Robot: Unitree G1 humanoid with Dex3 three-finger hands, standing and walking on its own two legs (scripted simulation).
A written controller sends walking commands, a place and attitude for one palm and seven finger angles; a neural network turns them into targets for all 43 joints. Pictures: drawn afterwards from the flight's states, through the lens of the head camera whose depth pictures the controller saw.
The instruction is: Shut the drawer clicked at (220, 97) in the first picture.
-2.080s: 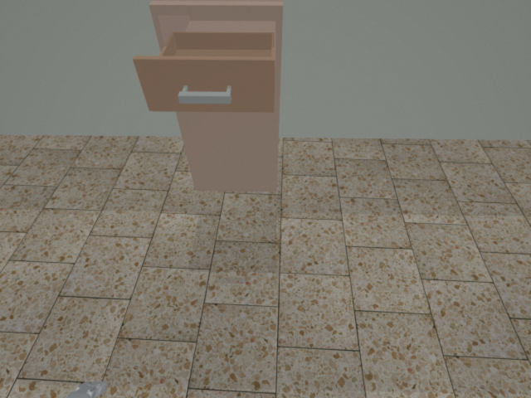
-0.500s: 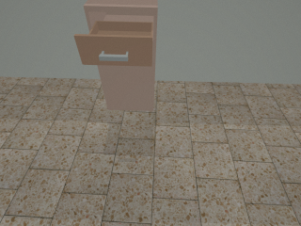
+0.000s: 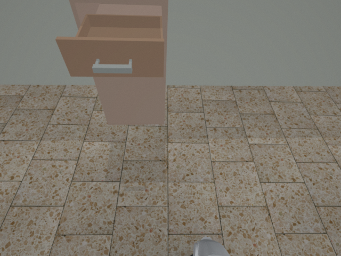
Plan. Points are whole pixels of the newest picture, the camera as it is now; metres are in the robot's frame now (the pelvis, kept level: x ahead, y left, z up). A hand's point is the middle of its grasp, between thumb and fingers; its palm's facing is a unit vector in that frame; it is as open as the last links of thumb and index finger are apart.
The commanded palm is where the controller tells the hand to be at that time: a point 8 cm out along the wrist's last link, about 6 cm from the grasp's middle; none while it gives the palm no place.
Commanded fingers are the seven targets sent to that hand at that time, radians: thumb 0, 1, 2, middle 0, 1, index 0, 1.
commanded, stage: take the last steps up to it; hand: left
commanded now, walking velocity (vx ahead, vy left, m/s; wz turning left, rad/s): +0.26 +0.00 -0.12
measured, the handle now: (113, 65) +0.74 +0.25 +0.00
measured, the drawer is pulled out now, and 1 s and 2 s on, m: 0.30 0.30 0.30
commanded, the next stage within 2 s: come to a stop and stand still in 1.10 s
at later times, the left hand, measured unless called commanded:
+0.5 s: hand (109, 242) +0.18 +0.17 -0.18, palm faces +0.14 -0.98 -0.15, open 7.3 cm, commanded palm none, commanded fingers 0.00 0.90 0.90 -0.20 -0.30 -0.20 -0.30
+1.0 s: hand (110, 174) +0.37 +0.21 -0.17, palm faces +0.05 -0.98 -0.19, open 7.3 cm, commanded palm none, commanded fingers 0.00 0.90 0.90 -0.20 -0.30 -0.20 -0.30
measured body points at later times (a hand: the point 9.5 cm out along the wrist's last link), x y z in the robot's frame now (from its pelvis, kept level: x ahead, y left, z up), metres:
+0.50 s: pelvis +0.17 +0.00 +0.00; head +0.16 +0.02 +0.45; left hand +0.17 +0.22 -0.17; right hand +0.25 -0.24 -0.14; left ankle +0.23 +0.11 -0.72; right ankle +0.17 -0.12 -0.74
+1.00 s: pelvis +0.33 +0.03 +0.00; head +0.35 +0.03 +0.45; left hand +0.37 +0.26 -0.15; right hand +0.23 -0.16 -0.15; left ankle +0.24 +0.11 -0.74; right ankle +0.44 -0.10 -0.70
